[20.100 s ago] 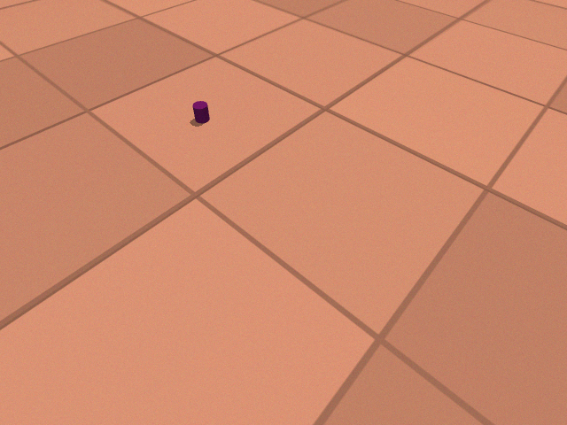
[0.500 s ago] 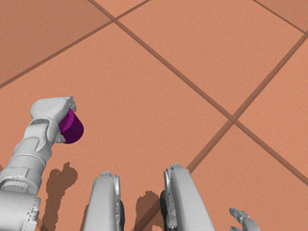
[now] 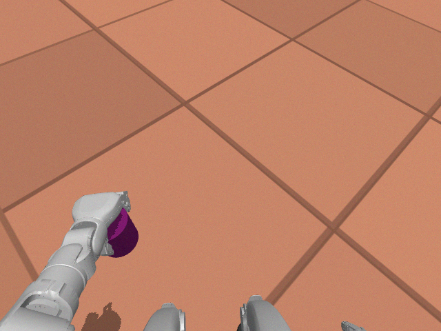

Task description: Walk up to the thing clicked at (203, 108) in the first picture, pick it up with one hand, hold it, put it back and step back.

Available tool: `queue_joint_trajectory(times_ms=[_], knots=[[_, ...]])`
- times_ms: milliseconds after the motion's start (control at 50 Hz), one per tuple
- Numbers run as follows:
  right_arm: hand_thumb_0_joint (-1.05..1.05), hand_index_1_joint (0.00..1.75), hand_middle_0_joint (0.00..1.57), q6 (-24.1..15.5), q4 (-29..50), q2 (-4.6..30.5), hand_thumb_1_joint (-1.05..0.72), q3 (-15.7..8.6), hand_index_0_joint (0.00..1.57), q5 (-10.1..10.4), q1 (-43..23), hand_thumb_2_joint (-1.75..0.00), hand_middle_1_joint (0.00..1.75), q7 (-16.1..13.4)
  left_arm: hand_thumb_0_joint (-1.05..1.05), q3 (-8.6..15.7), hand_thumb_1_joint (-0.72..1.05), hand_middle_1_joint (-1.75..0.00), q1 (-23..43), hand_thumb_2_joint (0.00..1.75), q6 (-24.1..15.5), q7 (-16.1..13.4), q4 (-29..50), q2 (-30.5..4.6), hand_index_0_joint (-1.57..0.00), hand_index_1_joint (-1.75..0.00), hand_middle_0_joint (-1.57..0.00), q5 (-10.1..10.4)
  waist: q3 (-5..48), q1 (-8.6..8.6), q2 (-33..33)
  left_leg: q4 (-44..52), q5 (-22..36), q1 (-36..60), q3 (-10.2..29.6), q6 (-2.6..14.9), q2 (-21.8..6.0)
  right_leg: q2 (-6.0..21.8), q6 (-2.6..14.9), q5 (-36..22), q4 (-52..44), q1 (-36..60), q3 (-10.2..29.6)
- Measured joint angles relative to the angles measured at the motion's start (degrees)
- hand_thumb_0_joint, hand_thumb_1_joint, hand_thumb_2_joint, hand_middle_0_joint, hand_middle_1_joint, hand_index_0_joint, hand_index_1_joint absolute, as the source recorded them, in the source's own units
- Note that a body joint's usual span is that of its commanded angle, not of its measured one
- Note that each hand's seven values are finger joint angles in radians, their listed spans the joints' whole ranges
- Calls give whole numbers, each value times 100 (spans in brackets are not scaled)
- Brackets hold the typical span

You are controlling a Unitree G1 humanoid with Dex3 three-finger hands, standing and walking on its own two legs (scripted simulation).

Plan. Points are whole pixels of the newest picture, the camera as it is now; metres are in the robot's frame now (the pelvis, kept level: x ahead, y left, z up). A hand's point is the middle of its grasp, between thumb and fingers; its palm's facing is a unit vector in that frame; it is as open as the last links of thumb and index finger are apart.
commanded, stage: lift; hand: left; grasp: from above
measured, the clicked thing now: (115, 223) +0.37 +0.21 -0.13
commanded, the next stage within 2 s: hold in 0.28 s
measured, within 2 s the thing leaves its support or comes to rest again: neither
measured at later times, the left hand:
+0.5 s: hand (100, 212) +0.35 +0.21 -0.03, palm faces -0.46 -0.06 -0.89, open 11.1 cm
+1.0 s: hand (93, 207) +0.34 +0.21 +0.01, palm faces -0.46 -0.05 -0.89, open 11.1 cm
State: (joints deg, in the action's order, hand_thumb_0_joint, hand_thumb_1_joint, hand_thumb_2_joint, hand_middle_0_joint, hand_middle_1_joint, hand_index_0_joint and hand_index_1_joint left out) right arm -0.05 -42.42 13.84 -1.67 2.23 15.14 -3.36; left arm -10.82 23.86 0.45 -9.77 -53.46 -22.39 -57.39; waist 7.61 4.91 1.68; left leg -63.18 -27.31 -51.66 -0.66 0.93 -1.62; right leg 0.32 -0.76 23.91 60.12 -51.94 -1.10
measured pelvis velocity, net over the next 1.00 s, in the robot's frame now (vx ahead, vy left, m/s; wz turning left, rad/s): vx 0.04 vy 0.00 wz -0.01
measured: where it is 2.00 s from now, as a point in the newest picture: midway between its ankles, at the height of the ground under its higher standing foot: outside the picture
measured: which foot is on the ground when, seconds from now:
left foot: down 0.00-1.00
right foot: down 0.00-1.00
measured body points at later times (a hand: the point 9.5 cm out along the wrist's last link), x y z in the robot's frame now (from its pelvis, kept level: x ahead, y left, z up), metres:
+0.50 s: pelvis +0.03 +0.00 +0.05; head +0.08 -0.01 +0.50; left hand +0.37 +0.21 +0.02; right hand +0.12 -0.27 -0.07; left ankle +0.03 +0.11 -0.66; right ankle +0.05 -0.13 -0.66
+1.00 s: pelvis +0.04 +0.00 +0.07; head +0.06 -0.02 +0.52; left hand +0.36 +0.21 +0.06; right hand +0.15 -0.27 -0.05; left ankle +0.03 +0.11 -0.66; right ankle +0.05 -0.13 -0.66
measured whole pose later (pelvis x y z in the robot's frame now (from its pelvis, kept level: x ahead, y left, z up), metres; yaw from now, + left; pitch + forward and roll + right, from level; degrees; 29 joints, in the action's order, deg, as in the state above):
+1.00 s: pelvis +0.04 +0.00 +0.07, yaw -1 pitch +5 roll +0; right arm 3.5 -40.0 14.7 -3.1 3.2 14.0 -2.2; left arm -12.8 15.9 0.8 -3.5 -43.2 -21.7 -57.2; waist 3.2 1.5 2.1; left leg -35.3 -18.8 -21.8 -2.5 0.5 -0.9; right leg 0.5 -0.7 16.3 34.5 -23.5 0.4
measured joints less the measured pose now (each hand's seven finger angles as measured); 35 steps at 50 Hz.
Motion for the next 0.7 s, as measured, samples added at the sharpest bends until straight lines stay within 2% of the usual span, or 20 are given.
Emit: queue_joint_trajectory(times_ms=[140, 340, 540, 700], knots=[[1, 30, 20, 57, 18, -3, -91, -27, 20, -2, 30, -90, 30, 40, 0, -1, -21, -76, -103, 76, 104, -30, 108, 71, -54, -81, -60, 29, -141, -46, -27, 698, 203, 715, -45, -18, 16, 3, 9, -177, -642, 682, 35], [1, 30, 20, 153, 81, 18, -91, -89, 20, 29, 40, -90, 30, 73, 0, -80, -21, -76, -321, 76, 133, 110, 313, 112, -54, -81, -60, 101, -244, -118, -17, 1507, 438, 1545, -84, -30, 32, 5, 13, -390, -1403, 1485, 64], [1, 30, 20, 216, 101, 53, -91, -138, 20, 51, -33, -90, 30, 85, 0, -146, -21, -76, -511, 76, 52, 216, 513, 129, -54, -81, -60, -46, -295, -193, -9, 2041, 580, 2131, -127, -36, 51, 12, 10, -513, -1887, 2038, 101], [1, 30, 20, 248, 126, 71, -91, -164, 20, 68, -64, -90, 30, 116, 0, -164, -21, -76, -578, 77, 91, 331, 647, 110, -55, -81, -60, 4, -329, -251, 15, 2367, 675, 2504, -148, -38, 62, 17, 8, -595, -2183, 2392, 120]])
